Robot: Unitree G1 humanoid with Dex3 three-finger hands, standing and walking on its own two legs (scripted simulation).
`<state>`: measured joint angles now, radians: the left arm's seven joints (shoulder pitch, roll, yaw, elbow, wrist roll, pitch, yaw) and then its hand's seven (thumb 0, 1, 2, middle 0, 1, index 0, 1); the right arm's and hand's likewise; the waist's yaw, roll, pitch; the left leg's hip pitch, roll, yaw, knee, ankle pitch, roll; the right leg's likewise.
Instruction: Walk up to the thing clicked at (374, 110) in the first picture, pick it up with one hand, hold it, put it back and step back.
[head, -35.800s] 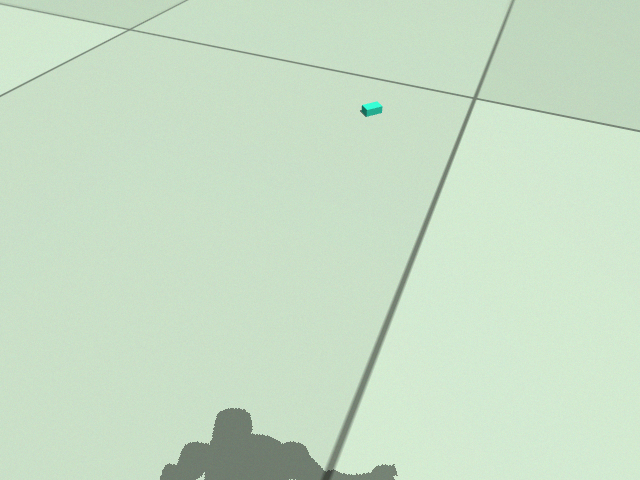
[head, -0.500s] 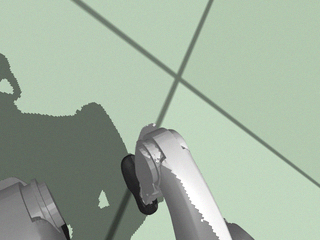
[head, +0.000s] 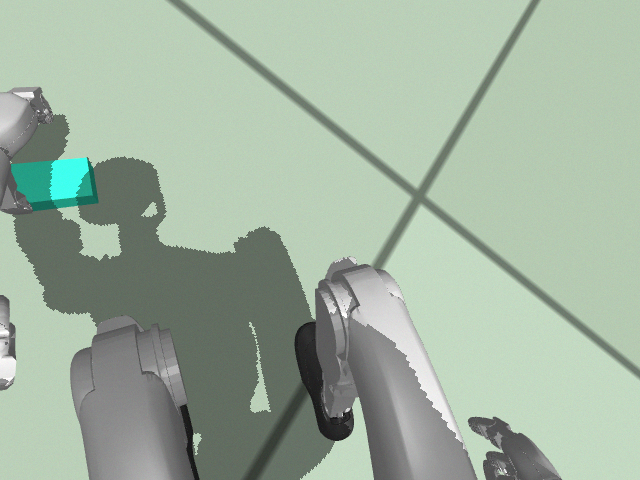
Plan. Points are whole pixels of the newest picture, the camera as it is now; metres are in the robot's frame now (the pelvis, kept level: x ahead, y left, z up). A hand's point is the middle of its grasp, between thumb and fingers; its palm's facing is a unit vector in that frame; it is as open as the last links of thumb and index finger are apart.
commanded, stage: withdraw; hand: left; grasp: from above
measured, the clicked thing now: (56, 184) +0.55 +0.26 -0.33
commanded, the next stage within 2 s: home in 0.18 s
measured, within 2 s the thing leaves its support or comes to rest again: neither
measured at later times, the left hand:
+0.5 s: hand out of the picture +0.56 +0.29 -0.14, palm faces -0.43 -0.10 -0.90, open 12.0 cm
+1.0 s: hand out of the picture +0.34 +0.25 +0.06, palm faces -0.18 -0.78 -0.60, open 7.5 cm
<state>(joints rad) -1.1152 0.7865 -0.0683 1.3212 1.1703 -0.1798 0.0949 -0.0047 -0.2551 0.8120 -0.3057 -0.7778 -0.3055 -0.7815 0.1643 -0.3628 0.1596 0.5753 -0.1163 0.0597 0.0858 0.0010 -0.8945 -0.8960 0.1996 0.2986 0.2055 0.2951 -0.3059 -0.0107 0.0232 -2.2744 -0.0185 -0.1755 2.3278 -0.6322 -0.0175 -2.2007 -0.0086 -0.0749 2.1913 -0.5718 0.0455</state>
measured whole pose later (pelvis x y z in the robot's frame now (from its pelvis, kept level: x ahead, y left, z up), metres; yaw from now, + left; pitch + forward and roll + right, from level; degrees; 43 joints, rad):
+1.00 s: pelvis +0.02 +0.00 +0.17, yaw +6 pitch +30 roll -5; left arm -0.27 0.42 -0.03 0.46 0.35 0.22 0.05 0.00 0.87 0.89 -0.21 -0.30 -0.22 -0.30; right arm 0.08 -0.27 0.00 0.56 0.03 0.00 -0.01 0.01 -0.90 -0.90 0.20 0.30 0.21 0.29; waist -0.08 0.04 -0.21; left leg -1.71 0.00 -0.10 1.81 -0.63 -0.01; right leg -1.67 -0.03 -0.04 1.73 -0.59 0.04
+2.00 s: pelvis +0.10 +0.00 +0.36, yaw +9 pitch +10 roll -3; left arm 0.50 0.22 0.03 -0.13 -0.05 0.46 0.02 0.01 0.90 0.90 -0.20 -0.29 -0.20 -0.29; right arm 0.26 -0.21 0.04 0.53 0.01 -0.24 -0.18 0.01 -0.90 -0.90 0.20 0.30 0.21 0.30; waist -0.04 0.04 -0.15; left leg -0.69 0.03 -0.08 1.01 -0.49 -0.02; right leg -0.65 -0.02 -0.06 0.93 -0.45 0.03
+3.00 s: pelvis +0.11 +0.00 +0.36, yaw +9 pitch +10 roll -3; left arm 0.50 0.23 0.03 -0.13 -0.05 0.46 0.02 0.01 0.90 0.90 -0.20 -0.30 -0.20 -0.30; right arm 0.28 -0.22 0.03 0.55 0.01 -0.24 -0.17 0.02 -0.90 -0.90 0.20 0.30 0.21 0.30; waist -0.04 0.04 -0.16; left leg -0.69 0.04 -0.07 1.02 -0.52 -0.02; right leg -0.65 -0.02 -0.05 0.94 -0.47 0.03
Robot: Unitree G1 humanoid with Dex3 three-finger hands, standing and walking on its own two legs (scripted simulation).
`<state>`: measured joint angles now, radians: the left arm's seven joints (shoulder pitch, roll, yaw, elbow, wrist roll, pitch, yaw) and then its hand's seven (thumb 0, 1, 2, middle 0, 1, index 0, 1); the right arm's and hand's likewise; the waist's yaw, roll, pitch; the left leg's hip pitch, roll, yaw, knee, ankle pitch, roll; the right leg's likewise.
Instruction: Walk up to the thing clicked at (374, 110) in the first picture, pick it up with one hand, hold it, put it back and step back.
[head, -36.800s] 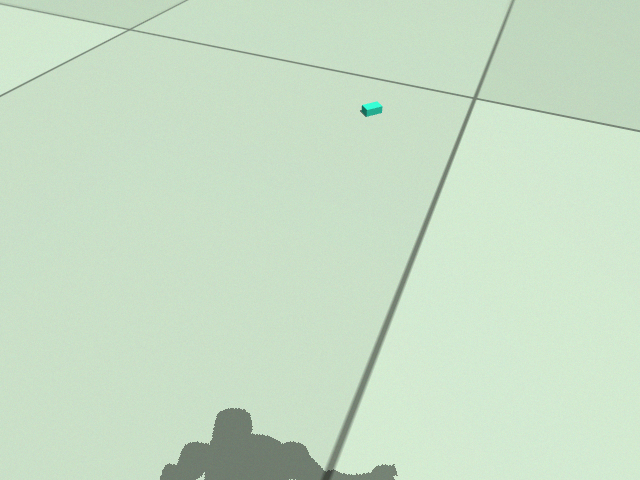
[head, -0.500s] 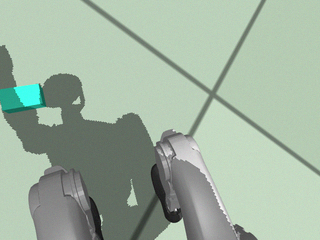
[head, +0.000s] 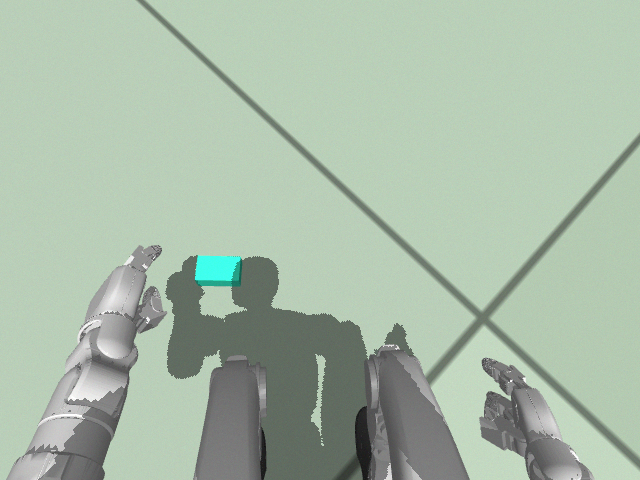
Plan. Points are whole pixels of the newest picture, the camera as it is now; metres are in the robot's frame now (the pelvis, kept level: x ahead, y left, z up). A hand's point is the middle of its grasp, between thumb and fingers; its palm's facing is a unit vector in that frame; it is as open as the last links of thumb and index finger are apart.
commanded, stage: home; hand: left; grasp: from above
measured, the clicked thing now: (219, 271) +0.56 +0.20 -0.50
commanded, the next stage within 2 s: none
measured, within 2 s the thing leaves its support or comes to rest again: neither
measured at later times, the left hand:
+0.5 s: hand (121, 355) +0.26 +0.18 +0.09, palm faces +0.09 -0.97 -0.21, open 7.4 cm
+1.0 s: hand (74, 405) +0.22 +0.18 +0.14, palm faces +0.11 -0.98 -0.19, open 7.4 cm
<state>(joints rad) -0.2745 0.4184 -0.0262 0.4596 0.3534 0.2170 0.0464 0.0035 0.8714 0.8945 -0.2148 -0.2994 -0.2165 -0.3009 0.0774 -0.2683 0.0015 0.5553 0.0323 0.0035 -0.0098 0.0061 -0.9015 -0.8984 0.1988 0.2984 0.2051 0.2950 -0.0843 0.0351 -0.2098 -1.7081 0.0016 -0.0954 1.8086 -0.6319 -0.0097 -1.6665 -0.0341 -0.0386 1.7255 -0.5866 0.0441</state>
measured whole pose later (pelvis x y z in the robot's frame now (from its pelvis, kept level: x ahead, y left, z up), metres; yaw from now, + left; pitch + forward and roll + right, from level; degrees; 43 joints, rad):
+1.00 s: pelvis +0.08 -0.01 +0.19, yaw +3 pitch +10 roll -3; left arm 0.50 0.22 0.03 -0.13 -0.05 0.46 0.02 0.01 0.90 0.90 -0.20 -0.29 -0.20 -0.29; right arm 0.26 -0.21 0.04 0.53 0.01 -0.24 -0.18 0.01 -0.90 -0.90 0.20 0.30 0.21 0.30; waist -0.04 0.04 -0.15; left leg -0.69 0.03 -0.08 1.01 -0.49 -0.02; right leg -0.65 -0.02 -0.06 0.93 -0.45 0.03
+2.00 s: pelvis +0.09 -0.01 +0.19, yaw +3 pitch +10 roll -3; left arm 0.50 0.23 0.03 -0.13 -0.05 0.46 0.02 0.01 0.90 0.90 -0.20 -0.30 -0.20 -0.30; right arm 0.28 -0.22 0.03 0.55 0.01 -0.24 -0.17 0.02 -0.90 -0.90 0.20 0.30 0.21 0.30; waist -0.04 0.04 -0.16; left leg -0.69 0.04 -0.07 1.02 -0.52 -0.02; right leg -0.65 -0.02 -0.05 0.94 -0.47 0.03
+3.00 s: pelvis +0.07 -0.01 +0.21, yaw +2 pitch +2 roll +0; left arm 0.23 0.30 0.02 0.53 0.05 0.10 0.03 0.00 0.90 0.90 -0.20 -0.30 -0.21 -0.30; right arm 0.17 -0.28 -0.02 0.79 -0.06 -0.05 -0.02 0.01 -0.90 -0.90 0.20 0.30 0.21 0.30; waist 0.02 -0.02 0.03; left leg -0.45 0.01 -0.02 0.84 -0.43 -0.01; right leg -0.47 -0.05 -0.01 0.84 -0.41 0.02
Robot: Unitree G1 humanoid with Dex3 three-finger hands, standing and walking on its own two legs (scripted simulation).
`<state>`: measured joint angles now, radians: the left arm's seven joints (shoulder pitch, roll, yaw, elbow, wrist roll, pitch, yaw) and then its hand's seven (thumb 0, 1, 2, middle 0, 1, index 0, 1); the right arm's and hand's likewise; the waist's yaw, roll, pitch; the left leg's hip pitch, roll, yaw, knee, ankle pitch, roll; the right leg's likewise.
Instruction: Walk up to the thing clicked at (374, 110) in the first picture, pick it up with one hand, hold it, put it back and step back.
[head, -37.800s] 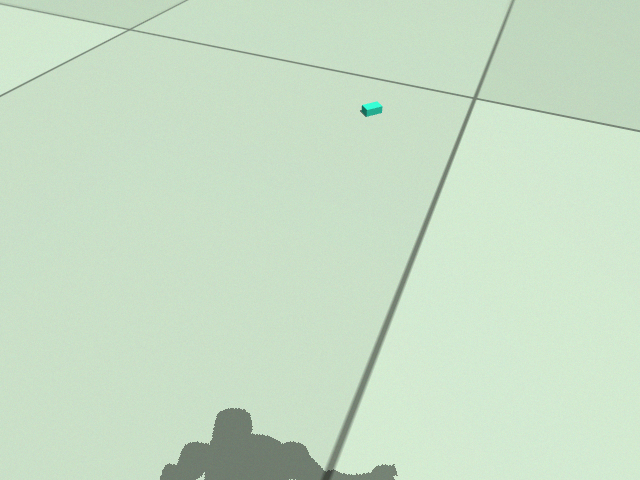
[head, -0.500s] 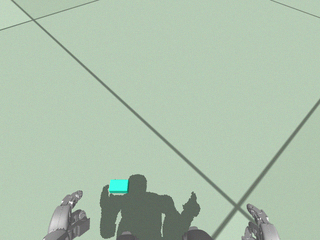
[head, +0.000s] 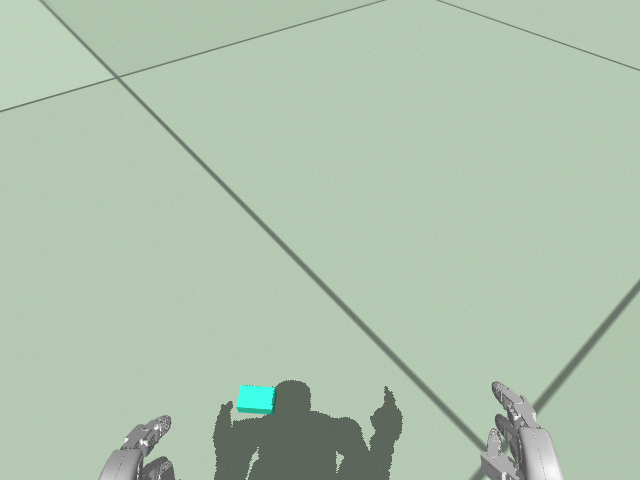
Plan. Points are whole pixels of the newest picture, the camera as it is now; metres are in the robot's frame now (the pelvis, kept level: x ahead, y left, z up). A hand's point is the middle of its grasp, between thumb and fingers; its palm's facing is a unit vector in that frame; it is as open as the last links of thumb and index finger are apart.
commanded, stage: home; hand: left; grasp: from above
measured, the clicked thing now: (257, 399) +0.49 +0.18 -0.69
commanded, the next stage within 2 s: stand in 1.70 s
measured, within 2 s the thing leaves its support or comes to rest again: neither
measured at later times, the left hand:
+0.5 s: hand out of the picture +0.17 +0.18 -0.05, palm faces +0.03 -0.98 -0.20, open 7.4 cm
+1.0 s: hand (181, 476) +0.17 +0.18 -0.05, palm faces +0.03 -0.98 -0.20, open 7.4 cm
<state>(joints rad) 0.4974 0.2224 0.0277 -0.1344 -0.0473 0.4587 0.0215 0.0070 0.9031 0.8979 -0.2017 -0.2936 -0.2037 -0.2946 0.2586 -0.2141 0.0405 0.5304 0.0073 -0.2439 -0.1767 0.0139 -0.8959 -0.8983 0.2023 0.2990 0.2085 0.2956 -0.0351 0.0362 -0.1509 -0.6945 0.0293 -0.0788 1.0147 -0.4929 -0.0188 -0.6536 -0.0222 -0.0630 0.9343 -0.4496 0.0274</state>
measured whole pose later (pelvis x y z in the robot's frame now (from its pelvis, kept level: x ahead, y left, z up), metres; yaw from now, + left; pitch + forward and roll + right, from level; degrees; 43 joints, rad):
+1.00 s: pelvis +0.01 +0.00 +0.00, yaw -1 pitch +10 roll -3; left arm 0.50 0.23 0.03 -0.13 -0.05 0.46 0.02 0.01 0.90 0.90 -0.20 -0.30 -0.20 -0.30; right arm 0.28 -0.22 0.03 0.55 0.01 -0.24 -0.17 0.02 -0.90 -0.90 0.20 0.30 0.21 0.30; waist -0.04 0.04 -0.16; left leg -0.69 0.04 -0.07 1.02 -0.52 -0.02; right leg -0.65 -0.02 -0.05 0.94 -0.47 0.03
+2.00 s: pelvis +0.00 +0.00 +0.02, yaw -1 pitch +2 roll +0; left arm 0.23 0.30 0.02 0.53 0.05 0.10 0.03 0.00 0.90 0.90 -0.20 -0.30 -0.21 -0.30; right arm 0.17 -0.28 -0.02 0.79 -0.06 -0.05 -0.02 0.01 -0.90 -0.90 0.20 0.30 0.21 0.30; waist 0.02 -0.02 0.03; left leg -0.45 0.01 -0.02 0.84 -0.43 -0.01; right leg -0.47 -0.05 -0.01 0.84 -0.41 0.02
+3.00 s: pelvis +0.00 -0.01 +0.06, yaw -2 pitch -3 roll +0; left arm 0.13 0.30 0.03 1.14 0.03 0.00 0.02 0.00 0.90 0.90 -0.20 -0.30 -0.21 -0.30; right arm 0.15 -0.31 -0.03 1.12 -0.02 -0.01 -0.01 0.01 -0.90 -0.90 0.20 0.30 0.21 0.30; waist 0.00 0.02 0.06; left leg -0.11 0.03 -0.01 0.37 -0.20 -0.03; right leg -0.13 -0.02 -0.01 0.38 -0.19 0.02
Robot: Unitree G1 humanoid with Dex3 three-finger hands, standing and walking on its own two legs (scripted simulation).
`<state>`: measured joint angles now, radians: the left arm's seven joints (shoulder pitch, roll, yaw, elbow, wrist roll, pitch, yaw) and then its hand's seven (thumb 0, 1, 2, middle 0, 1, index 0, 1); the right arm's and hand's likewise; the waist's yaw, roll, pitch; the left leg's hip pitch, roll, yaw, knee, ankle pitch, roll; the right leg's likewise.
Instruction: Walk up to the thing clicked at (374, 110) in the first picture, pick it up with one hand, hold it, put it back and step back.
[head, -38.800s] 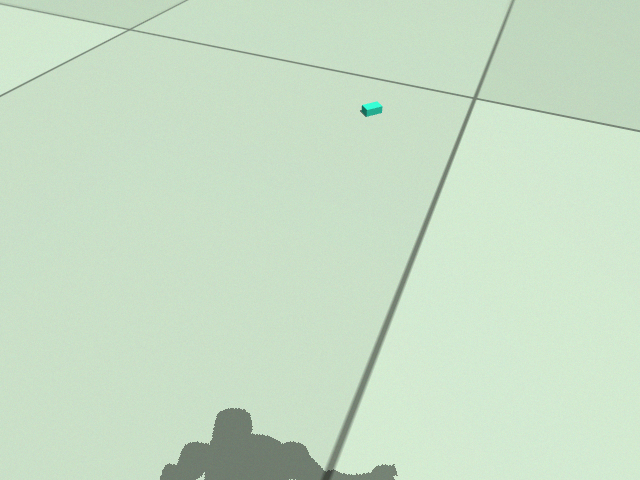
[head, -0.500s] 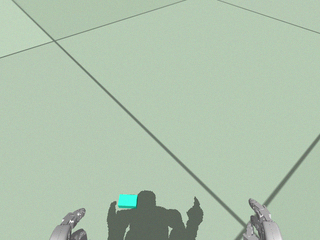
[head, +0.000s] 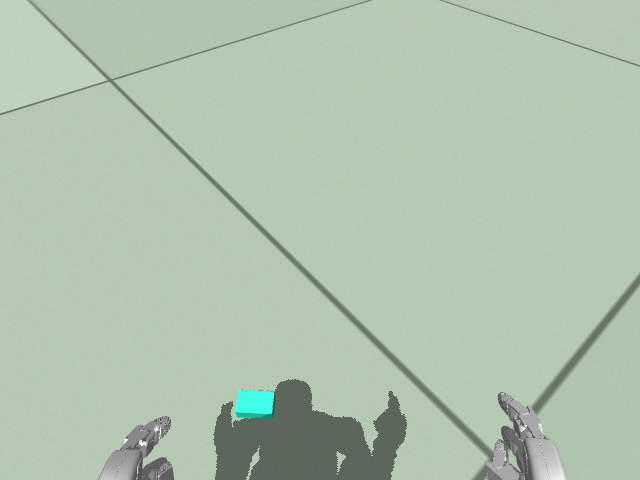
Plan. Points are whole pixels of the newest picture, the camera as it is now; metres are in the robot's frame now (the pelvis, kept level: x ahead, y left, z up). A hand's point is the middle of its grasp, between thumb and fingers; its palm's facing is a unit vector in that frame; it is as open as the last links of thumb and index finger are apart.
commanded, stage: home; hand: left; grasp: from above
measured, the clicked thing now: (256, 404) +0.48 +0.18 -0.69
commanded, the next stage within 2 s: stand in 0.70 s
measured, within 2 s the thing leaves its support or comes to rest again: neither
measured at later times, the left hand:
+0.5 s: hand out of the picture +0.16 +0.18 -0.05, palm faces +0.03 -0.98 -0.21, open 7.4 cm
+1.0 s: hand out of the picture +0.14 +0.22 -0.10, palm faces -0.01 -0.94 -0.34, open 7.4 cm
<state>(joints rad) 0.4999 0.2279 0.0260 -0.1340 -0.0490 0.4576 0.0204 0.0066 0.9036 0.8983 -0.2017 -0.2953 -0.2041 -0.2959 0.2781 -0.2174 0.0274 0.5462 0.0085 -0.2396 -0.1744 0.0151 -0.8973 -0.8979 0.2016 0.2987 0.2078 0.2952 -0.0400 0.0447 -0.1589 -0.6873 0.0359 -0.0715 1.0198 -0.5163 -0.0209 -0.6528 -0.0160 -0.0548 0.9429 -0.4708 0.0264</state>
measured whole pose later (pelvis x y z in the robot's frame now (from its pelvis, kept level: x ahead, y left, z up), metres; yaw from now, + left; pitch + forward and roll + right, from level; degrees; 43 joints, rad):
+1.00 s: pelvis -0.01 +0.00 +0.02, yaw -1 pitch +2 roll +0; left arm 0.23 0.30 0.02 0.53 0.05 0.10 0.03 0.00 0.90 0.90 -0.20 -0.30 -0.21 -0.30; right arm 0.17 -0.28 -0.02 0.79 -0.06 -0.05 -0.02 0.01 -0.90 -0.90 0.20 0.30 0.21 0.30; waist 0.02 -0.02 0.03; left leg -0.45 0.01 -0.02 0.84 -0.43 -0.01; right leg -0.47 -0.05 -0.01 0.84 -0.41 0.02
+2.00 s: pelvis -0.01 -0.01 +0.07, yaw -1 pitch -3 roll +0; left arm 0.13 0.30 0.03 1.14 0.03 0.00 0.02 0.00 0.90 0.90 -0.20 -0.30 -0.21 -0.30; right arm 0.15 -0.31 -0.03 1.12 -0.02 -0.01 -0.01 0.01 -0.90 -0.90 0.20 0.30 0.21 0.30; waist 0.00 0.02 0.06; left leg -0.11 0.03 -0.01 0.37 -0.20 -0.03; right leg -0.13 -0.02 -0.01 0.38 -0.19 0.02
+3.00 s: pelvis +0.00 -0.02 +0.07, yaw -3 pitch -2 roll +0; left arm 0.10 0.32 0.02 1.14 0.02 -0.01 0.01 0.00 0.90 0.90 -0.20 -0.30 -0.21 -0.30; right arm 0.12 -0.33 -0.02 1.14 -0.02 -0.01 0.00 0.01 -0.90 -0.90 0.20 0.30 0.21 0.30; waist -0.01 0.01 0.05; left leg -0.08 0.04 0.01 0.32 -0.20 -0.04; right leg -0.12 -0.01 0.01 0.34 -0.18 0.01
